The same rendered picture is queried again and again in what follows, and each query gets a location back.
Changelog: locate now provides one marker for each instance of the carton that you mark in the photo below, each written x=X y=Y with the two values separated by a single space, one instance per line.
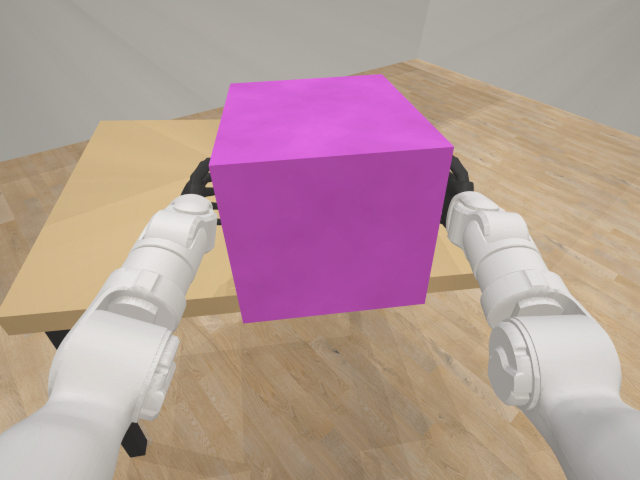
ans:
x=330 y=193

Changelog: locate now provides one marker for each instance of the right robot upper arm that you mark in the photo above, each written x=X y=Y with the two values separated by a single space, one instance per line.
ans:
x=562 y=372

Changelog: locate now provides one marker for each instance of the robot left forearm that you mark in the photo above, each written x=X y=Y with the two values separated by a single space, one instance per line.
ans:
x=153 y=281

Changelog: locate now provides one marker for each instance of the table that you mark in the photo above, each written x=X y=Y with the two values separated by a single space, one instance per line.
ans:
x=130 y=170

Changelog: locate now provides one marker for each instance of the right robot hand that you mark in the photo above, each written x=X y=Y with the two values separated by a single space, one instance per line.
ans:
x=458 y=182

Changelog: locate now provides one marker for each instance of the left robot upper arm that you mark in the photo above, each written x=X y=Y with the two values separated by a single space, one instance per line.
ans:
x=116 y=371

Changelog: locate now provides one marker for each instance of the robot right forearm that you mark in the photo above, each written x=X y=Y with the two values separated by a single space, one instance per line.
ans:
x=512 y=276

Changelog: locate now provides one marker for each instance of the left robot hand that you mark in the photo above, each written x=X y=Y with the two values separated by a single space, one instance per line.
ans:
x=198 y=179

